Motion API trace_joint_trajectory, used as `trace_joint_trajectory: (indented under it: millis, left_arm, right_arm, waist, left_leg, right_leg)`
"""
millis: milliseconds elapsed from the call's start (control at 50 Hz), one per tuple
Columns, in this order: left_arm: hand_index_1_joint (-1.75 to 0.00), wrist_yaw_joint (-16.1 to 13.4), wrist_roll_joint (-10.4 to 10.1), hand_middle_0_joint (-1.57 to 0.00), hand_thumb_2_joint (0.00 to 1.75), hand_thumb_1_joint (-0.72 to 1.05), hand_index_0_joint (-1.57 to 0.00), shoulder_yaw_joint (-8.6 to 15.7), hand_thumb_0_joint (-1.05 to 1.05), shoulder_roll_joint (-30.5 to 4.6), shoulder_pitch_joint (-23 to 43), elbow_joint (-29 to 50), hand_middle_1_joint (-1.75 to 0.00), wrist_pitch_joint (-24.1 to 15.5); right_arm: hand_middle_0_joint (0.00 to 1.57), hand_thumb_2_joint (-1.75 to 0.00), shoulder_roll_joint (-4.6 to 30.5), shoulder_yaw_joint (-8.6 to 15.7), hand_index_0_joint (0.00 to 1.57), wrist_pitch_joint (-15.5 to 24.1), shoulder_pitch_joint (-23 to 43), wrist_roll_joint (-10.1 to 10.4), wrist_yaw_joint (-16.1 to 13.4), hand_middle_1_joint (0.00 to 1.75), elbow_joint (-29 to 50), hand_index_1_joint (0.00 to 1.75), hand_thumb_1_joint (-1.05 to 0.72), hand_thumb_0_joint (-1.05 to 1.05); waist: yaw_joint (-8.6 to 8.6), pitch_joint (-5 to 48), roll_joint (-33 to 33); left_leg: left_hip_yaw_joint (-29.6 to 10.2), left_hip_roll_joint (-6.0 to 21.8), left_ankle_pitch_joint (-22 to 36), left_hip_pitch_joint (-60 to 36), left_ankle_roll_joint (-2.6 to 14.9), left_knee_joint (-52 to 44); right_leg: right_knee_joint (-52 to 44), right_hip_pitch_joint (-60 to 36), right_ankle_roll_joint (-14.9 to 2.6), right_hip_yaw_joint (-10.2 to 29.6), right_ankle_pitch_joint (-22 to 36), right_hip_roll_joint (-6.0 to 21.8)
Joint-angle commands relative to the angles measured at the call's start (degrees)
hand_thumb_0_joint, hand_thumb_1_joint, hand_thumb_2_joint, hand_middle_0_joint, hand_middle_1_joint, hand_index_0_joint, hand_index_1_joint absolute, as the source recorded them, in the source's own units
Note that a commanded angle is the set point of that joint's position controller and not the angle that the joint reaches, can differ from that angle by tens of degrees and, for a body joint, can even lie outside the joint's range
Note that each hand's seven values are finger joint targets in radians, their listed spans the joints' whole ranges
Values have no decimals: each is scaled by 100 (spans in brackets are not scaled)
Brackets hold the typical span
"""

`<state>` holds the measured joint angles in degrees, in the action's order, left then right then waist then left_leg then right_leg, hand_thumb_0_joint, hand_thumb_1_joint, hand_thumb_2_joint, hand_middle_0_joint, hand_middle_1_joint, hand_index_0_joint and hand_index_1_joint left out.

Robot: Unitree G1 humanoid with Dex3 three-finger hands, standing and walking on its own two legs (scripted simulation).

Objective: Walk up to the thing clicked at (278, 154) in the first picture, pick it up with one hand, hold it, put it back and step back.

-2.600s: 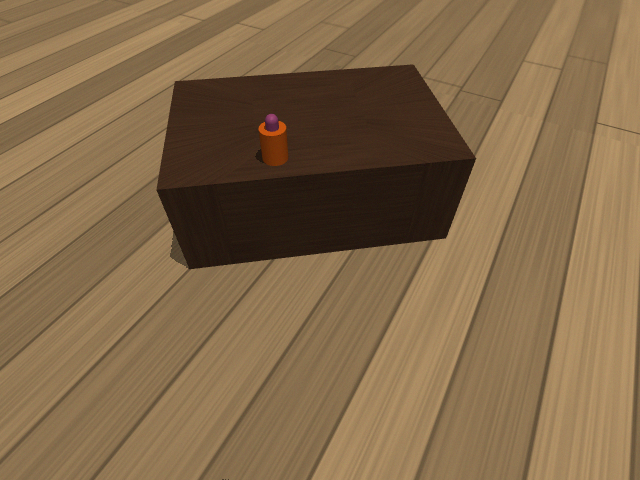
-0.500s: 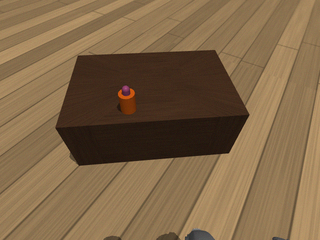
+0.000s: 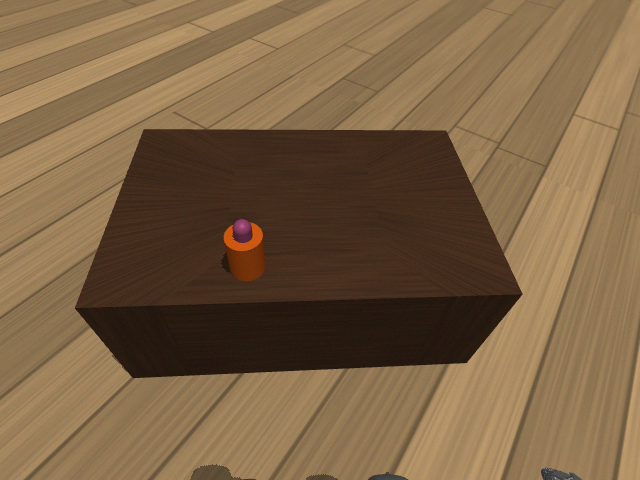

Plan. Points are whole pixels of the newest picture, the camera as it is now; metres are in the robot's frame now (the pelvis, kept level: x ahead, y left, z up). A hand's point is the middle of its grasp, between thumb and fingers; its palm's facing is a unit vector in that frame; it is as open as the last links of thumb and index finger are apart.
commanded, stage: walk up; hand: left
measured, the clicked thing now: (244, 245) +0.65 +0.17 -0.25
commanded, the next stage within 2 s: stand in 1.88 s
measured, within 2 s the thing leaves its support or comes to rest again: neither
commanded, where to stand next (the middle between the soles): +0.24 -0.04 m, yaw +0 degrees
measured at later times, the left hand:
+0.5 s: hand (155, 435) +0.21 +0.22 -0.11, palm faces -0.03 -0.90 -0.43, open 7.4 cm
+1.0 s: hand (169, 404) +0.26 +0.23 -0.14, palm faces +0.00 -0.93 -0.36, open 7.4 cm
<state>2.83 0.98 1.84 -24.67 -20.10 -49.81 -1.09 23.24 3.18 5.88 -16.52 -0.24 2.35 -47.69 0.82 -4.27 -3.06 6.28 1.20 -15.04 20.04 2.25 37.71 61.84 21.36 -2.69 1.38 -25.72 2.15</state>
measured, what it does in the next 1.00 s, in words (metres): walks ahead: right foot, then left foot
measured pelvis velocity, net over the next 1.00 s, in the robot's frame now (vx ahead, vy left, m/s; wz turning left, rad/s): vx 0.20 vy -0.04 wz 0.02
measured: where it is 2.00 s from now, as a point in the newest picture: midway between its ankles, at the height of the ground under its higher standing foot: outside the picture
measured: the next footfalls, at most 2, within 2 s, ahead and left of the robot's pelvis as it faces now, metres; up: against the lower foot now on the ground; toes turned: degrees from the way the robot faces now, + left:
right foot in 0.26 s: +0.22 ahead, -0.18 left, +0.00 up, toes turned -1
left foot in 0.60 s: +0.30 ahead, +0.09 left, +0.00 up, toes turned +3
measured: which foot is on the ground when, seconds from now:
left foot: down 0.00-0.28, up 0.30-0.58, down 0.60-1.00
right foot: up 0.00-0.24, down 0.26-1.00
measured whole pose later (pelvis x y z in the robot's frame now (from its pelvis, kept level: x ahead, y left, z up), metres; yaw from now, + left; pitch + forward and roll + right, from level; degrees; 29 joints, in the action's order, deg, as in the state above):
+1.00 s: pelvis +0.20 -0.04 +0.01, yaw +1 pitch -2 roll -1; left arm -0.1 0.1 -1.0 -21.5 -8.1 -61.8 -1.8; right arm 19.9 -0.4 0.5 -1.9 0.6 1.3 -60.3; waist 1.6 -4.2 0.7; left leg 1.7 2.4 -11.6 18.3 0.1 32.2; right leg 30.6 10.3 2.2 -1.7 -17.9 2.2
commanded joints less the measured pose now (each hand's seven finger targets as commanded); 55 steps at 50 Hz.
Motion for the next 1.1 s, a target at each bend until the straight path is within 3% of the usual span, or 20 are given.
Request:
trace_joint_trajectory:
  millis: [0,60,120,180,220,240,260,280,340,400,500,560,600,620,660,700,740,820,940,1080]
  left_arm:
    - [-30,-63,-58,-20,90,90,-20,436,0,-1243,-192,361,-30,-243]
    - [-30,66,-33,-20,90,90,-20,430,0,-1032,75,451,-30,-207]
    - [-30,152,-33,-20,90,90,-20,481,0,-978,438,551,-30,-218]
    - [-30,143,-21,-20,90,90,-20,539,0,-1002,123,394,-30,-263]
    - [-30,78,9,-20,90,90,-20,651,0,-1198,-353,162,-30,-330]
    - [-30,7,34,-20,90,90,-20,770,0,-1456,-751,84,-30,-385]
    - [-30,-84,53,-20,90,90,-20,842,0,-1931,-935,224,-30,-455]
    - [-30,-75,-11,-20,90,90,-20,773,0,-2026,-680,337,-30,-448]
    - [-30,-154,-100,-20,90,90,-20,640,0,-1683,68,482,-30,-462]
    - [-30,-198,-70,-20,90,90,-20,531,0,-1518,222,486,-30,-466]
    - [-30,-315,-53,-20,90,90,-20,358,0,-1392,505,453,-30,-392]
    - [-30,-354,-151,-20,90,90,-20,215,0,-1193,693,421,-30,-279]
    - [-30,-359,-253,-20,90,90,-20,71,0,-726,385,396,-30,-181]
    - [-30,-418,-259,-20,90,90,-20,129,0,-988,212,85,-30,-86]
    - [-30,-421,-170,-20,90,90,-20,136,0,-1027,352,-137,-30,-80]
    - [-30,-429,-142,-20,90,90,-20,125,0,-1013,84,-479,-30,-155]
    - [-30,-409,-62,-20,90,90,-20,171,0,-1347,747,-430,-30,-198]
    - [-30,-397,-108,-20,90,90,-20,30,0,-1058,1085,-639,-30,-199]
    - [-30,-392,-118,-20,90,90,-20,8,0,-978,1268,-993,-30,-207]
    - [-30,-360,-84,-20,90,90,-20,-21,0,-890,1668,-1214,-30,-167]
  right_arm:
    - [20,-90,1618,432,20,115,-431,47,-162,30,304,30,-90,0]
    - [20,-90,1649,426,20,111,-421,-30,-141,30,370,30,-90,0]
    - [20,-90,1718,449,20,107,-316,-46,-103,30,441,30,-90,0]
    - [20,-90,1781,461,20,17,52,-18,-85,30,544,30,-90,0]
    - [20,-90,1408,330,20,-70,-73,-59,-78,30,563,30,-90,0]
    - [20,-90,1085,203,20,-91,-325,-56,-74,30,549,30,-90,0]
    - [20,-90,697,64,20,-94,-286,-39,-76,30,709,30,-90,0]
    - [20,-90,1222,225,20,-154,-98,-47,-155,30,625,30,-90,0]
    - [20,-90,1429,289,20,-174,-310,25,-115,30,262,30,-90,0]
    - [20,-90,1199,283,20,-271,-610,-30,-54,30,9,30,-90,0]
    - [20,-90,925,220,20,-350,-119,6,-120,30,-34,30,-90,0]
    - [20,-90,1051,260,20,-299,-187,-16,-201,30,-192,30,-90,0]
    - [20,-90,1598,316,20,-255,153,-82,-245,30,-23,30,-90,0]
    - [20,-90,1694,304,20,-288,482,54,-233,30,-35,30,-90,0]
    - [20,-90,1433,198,20,-374,859,27,-245,30,-84,30,-90,0]
    - [20,-90,1238,110,20,-447,1273,64,-227,30,-183,30,-90,0]
    - [20,-90,1016,17,20,-484,1163,95,-210,30,-344,30,-90,0]
    - [20,-90,1119,20,20,-435,1392,51,-184,30,-686,30,-90,0]
    - [20,-90,1021,-50,20,-432,1730,77,-192,30,-993,30,-90,0]
    - [20,-90,963,-70,20,-471,1896,52,-165,30,-1314,30,-90,0]
  waist:
    - [-114,86,948]
    - [-188,96,1260]
    - [-198,52,1324]
    - [102,264,1333]
    - [321,500,429]
    - [567,644,-662]
    - [583,455,-1709]
    - [545,307,-1006]
    - [108,-89,-277]
    - [-32,62,-653]
    - [-30,490,-699]
    - [-248,641,-166]
    - [-18,940,1072]
    - [16,988,1239]
    - [81,815,1066]
    - [265,749,1185]
    - [-59,462,513]
    - [-71,685,657]
    - [-18,759,551]
    - [-62,742,385]
  left_leg:
    - [-2040,1739,575,-1133,1078,-1974]
    - [-1374,1533,934,-894,1152,-1974]
    - [-1176,1393,105,-512,1052,-2047]
    - [-1042,1334,-518,-80,871,-1590]
    - [-637,914,-625,565,628,-335]
    - [-290,523,-647,1184,435,1128]
    - [-60,-136,-1538,2231,92,2677]
    - [-765,38,-1681,2283,7,3011]
    - [-1031,557,-892,1968,-46,2594]
    - [-714,459,-749,1010,-131,1755]
    - [-332,172,46,-145,-149,444]
    - [-374,42,1272,-1005,29,-520]
    - [-2493,1573,1654,-1112,606,-1287]
    - [-2789,1856,978,-681,1171,-1342]
    - [-2263,1408,433,-276,904,-1257]
    - [-1577,991,555,-10,427,-769]
    - [-1218,541,13,-242,71,-650]
    - [-1416,790,317,-712,215,-1076]
    - [-1197,754,1120,-943,112,-1229]
    - [-1162,733,710,-1168,16,-1728]
  right_leg:
    - [-125,1440,86,261,433,501]
    - [-1004,1020,213,-96,596,460]
    - [-1794,495,150,-242,1038,393]
    - [-2457,-540,90,-481,1322,172]
    - [-2903,-1836,97,-611,1114,-142]
    - [-3474,-2533,-28,46,303,175]
    - [-4512,-2541,-584,2597,-641,1691]
    - [-4873,-1970,-1244,3683,-849,2347]
    - [-4593,-1275,-1204,2204,89,1809]
    - [-4143,-618,-1014,882,1974,1354]
    - [-3278,-275,-858,227,4040,1241]
    - [-2409,119,-417,26,3011,904]
    - [-1563,403,137,-377,745,63]
    - [-1438,-125,143,-296,-496,12]
    - [-1877,-359,100,-208,-396,65]
    - [-3036,-829,66,-45,938,209]
    - [-3482,-246,-138,672,834,666]
    - [-3332,-488,86,64,1298,313]
    - [-3731,-945,123,96,1857,441]
    - [-4214,-1101,168,103,1666,479]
